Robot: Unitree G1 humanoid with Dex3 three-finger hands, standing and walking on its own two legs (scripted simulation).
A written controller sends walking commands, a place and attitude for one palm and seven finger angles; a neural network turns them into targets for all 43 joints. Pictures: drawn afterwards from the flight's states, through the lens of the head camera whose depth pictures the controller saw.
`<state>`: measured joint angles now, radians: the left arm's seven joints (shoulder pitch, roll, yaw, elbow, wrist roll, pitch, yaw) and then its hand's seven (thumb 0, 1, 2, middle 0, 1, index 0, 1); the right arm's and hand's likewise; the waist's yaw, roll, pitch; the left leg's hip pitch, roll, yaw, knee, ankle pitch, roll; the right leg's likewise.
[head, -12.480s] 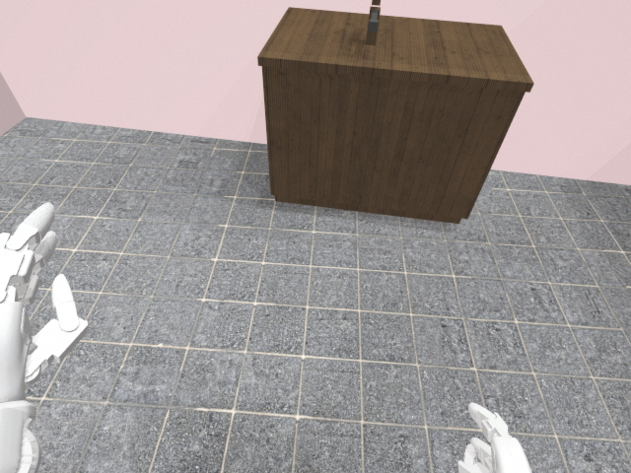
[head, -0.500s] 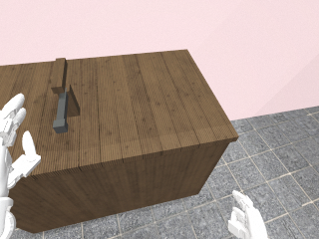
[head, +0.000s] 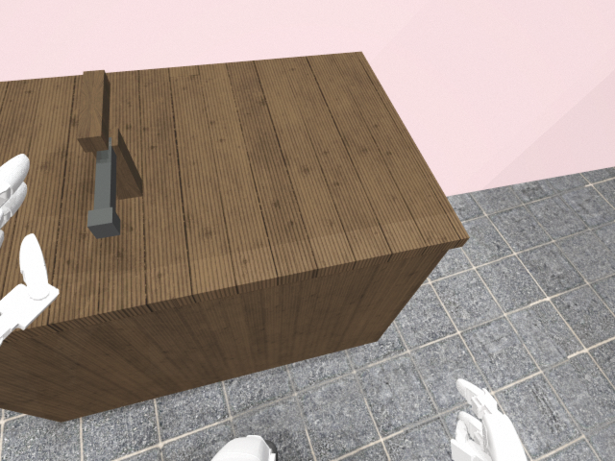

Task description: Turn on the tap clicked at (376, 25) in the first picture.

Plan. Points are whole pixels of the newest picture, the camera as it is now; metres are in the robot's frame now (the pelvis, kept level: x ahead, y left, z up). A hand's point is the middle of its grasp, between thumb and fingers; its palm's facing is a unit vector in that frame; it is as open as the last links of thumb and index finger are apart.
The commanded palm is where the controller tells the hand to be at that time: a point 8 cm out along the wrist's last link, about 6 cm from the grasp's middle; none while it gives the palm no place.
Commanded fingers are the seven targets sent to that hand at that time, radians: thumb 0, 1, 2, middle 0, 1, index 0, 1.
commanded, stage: come to a stop and stand still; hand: left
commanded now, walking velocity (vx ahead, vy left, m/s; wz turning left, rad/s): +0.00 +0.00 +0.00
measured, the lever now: (104, 223) +0.36 +0.29 +0.06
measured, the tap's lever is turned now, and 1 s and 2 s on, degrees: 0 0 0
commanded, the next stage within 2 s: look again from close up in 0.14 s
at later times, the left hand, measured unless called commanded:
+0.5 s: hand (14, 316) +0.21 +0.27 +0.16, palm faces +0.37 -0.84 -0.40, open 7.4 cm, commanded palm +0.14 +0.30 +0.18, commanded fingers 0.00 0.90 0.90 -0.20 -0.30 -0.20 -0.30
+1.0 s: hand (69, 313) +0.21 +0.22 +0.16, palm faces +0.31 -0.87 -0.38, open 7.4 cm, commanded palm +0.15 +0.27 +0.18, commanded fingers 0.00 0.90 0.90 -0.20 -0.30 -0.20 -0.30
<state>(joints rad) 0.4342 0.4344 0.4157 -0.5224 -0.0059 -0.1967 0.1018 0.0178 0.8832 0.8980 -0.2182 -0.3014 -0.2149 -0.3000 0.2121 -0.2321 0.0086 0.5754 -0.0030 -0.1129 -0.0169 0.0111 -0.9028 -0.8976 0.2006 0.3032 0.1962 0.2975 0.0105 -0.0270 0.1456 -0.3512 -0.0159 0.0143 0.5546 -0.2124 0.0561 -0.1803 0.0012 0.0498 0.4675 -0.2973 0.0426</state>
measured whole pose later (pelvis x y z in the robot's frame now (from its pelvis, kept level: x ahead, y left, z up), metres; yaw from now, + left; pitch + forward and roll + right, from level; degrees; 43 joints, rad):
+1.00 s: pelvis -0.01 -0.01 +0.00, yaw -1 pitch -1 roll -3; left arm 0.44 0.36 0.34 -0.50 -0.04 -0.18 0.09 0.02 0.89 0.90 -0.21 -0.30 -0.21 -0.30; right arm 0.19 -0.19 0.02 0.57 0.02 -0.10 -0.01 0.01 -0.90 -0.90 0.20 0.30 0.20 0.30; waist 0.01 0.02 0.08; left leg -0.33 0.03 0.01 0.55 -0.20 0.04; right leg -0.14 0.04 0.04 0.40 -0.24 0.03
